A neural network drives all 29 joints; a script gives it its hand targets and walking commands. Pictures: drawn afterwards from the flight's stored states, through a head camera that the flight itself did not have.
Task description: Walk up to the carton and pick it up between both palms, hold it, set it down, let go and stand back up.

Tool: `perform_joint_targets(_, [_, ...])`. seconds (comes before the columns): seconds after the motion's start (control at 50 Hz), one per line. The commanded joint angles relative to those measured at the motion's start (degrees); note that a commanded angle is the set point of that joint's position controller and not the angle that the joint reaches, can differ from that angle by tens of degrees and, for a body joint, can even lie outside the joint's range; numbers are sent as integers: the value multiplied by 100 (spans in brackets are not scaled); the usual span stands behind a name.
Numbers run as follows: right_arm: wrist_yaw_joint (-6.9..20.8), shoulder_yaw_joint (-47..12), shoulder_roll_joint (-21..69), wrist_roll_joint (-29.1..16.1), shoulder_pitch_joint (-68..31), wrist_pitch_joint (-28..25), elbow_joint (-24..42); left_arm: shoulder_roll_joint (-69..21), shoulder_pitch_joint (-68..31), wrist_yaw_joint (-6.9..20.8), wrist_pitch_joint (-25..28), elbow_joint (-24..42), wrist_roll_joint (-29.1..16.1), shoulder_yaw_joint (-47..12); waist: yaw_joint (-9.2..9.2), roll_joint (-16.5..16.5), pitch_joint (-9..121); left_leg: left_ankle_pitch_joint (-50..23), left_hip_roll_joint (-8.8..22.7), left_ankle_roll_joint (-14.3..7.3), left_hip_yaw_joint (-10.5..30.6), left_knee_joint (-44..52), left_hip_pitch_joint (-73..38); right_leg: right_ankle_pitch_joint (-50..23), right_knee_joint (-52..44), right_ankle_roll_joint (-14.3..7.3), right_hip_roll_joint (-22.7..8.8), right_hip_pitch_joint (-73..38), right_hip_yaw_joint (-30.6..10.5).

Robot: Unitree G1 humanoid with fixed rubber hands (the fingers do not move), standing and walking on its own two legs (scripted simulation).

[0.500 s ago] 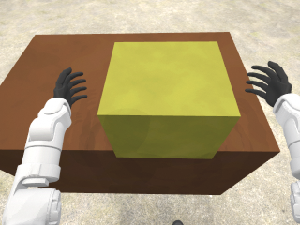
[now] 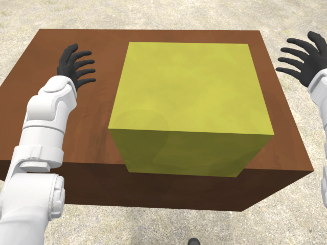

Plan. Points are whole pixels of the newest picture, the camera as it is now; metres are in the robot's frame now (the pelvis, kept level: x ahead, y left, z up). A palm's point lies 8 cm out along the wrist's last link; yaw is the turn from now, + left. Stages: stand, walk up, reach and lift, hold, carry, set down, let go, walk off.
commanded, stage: reach and lift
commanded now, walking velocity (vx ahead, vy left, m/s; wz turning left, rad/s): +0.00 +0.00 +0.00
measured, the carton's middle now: (184, 112) +0.45 -0.03 +0.02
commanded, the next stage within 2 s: none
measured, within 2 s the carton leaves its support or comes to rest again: neither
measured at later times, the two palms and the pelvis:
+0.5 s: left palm (80, 99) +0.43 +0.24 +0.09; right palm (287, 89) +0.46 -0.27 +0.11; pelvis +0.00 +0.00 +0.00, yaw +1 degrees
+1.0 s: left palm (94, 114) +0.43 +0.22 +0.04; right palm (272, 107) +0.45 -0.25 +0.05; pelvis -0.03 -0.02 -0.03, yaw +1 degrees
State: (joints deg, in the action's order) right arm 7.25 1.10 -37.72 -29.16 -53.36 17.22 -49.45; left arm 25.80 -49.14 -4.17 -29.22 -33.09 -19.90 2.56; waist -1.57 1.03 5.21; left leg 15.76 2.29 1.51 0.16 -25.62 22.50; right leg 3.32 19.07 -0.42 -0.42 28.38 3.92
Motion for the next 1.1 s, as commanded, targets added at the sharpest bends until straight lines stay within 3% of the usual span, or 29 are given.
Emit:
perform_joint_targets(0.0, [-1,319,-1391,-26,-2868,-255,746,1229,-2979,2,248,749,3,352,66,-248,4132,-2472,-351,178,-112,214,259,-2574,696,97,273,-3528,-203])
perform_joint_targets(0.2, [-6,80,-1199,41,-2713,-514,-156,1005,-2773,137,598,-199,137,188,71,-198,3925,-2883,-311,244,-37,110,173,-2807,738,82,296,-3383,-121])
perform_joint_targets(0.22, [-15,-15,-1100,52,-2796,-604,35,958,-2802,155,690,-124,157,159,28,-243,4009,-2901,-310,243,-38,124,176,-2803,726,88,303,-3453,-131])
perform_joint_targets(0.24, [-18,-37,-1080,94,-2711,-680,-245,920,-2671,172,794,-441,170,127,78,-289,3772,-2796,-313,230,-35,113,308,-2726,747,95,298,-3376,-121])
perform_joint_targets(0.26, [-25,-62,-1062,114,-2810,-790,-45,923,-2751,179,927,-339,159,122,19,-305,3906,-2803,-317,223,-58,121,324,-2755,752,93,292,-3443,-128])
perform_joint_targets(0.44, [-117,-124,-815,397,-2850,-1839,-357,773,-2994,127,2369,-898,157,-134,-24,-176,4575,-2804,-302,314,-106,-115,529,-2613,928,102,268,-3121,-105])
perform_joint_targets(0.54, [-195,-375,-573,401,-2949,-2264,-920,698,-3143,86,3159,-1948,-19,-390,-51,-406,4776,-2401,-260,260,-139,-273,1166,-2429,1124,134,206,-2869,-172])
perform_joint_targets(0.66, [-268,-611,-458,295,-3064,-2758,-1326,642,-3398,157,3943,-2691,-258,-746,-58,-309,5488,-2511,-232,316,-201,-618,1525,-2527,1452,141,199,-2599,-184])
perform_joint_targets(0.84, [-339,-864,-267,166,-3375,-3053,-1791,564,-3759,189,4421,-3655,-589,-1139,-30,-432,5513,-1941,-236,261,-262,-878,2355,-1910,1811,171,186,-2227,-198])
perform_joint_targets(1.08, [-468,-887,247,253,-3550,-2951,-1581,525,-4193,168,4581,-3903,-753,-1255,-30,-535,5818,-919,-300,136,-392,-964,3535,-1152,2135,208,66,-2429,-415])
